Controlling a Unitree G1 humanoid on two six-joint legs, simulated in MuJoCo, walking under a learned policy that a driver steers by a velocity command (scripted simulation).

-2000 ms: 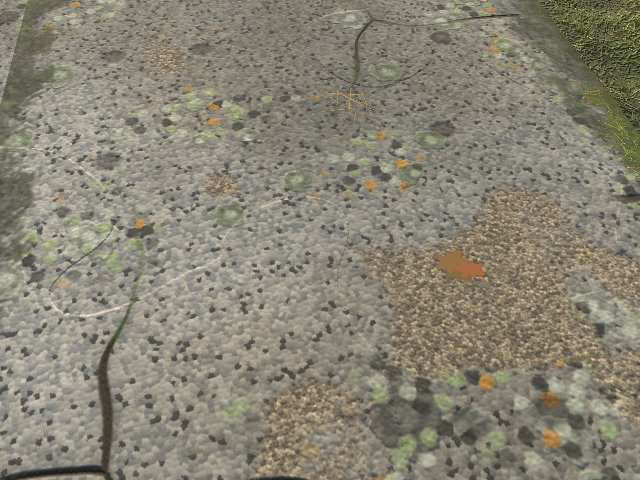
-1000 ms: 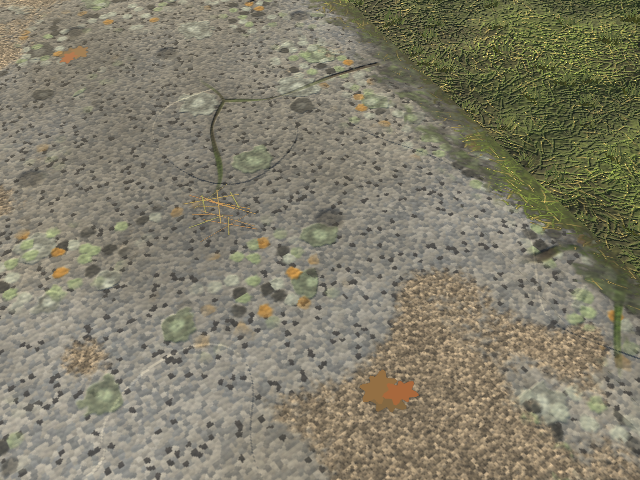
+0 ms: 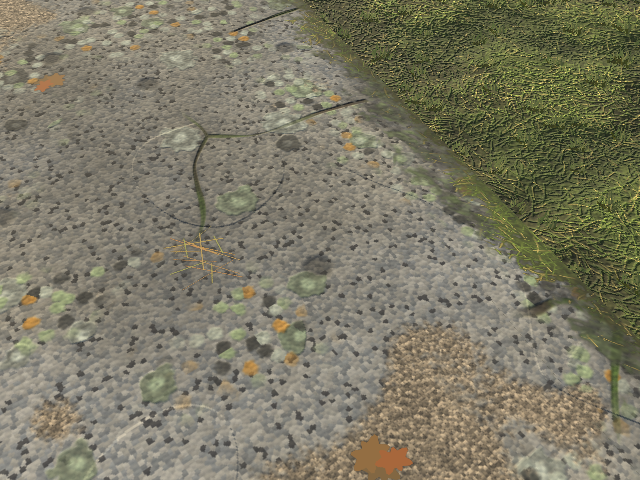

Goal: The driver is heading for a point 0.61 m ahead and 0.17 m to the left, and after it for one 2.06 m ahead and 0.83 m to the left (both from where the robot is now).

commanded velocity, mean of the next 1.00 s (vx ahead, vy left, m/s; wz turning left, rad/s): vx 0.37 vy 0.00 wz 0.33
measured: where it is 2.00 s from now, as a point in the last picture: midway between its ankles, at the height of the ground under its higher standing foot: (224, 356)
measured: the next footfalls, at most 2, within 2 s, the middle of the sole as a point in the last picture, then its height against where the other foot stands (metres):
right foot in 0.30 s outside the picture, level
left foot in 0.82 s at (265, 457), level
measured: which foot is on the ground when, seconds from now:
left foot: down 0.00-0.32, up 0.34-0.80, down 0.82-1.00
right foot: up 0.00-0.28, down 0.30-0.82, up 0.84-1.00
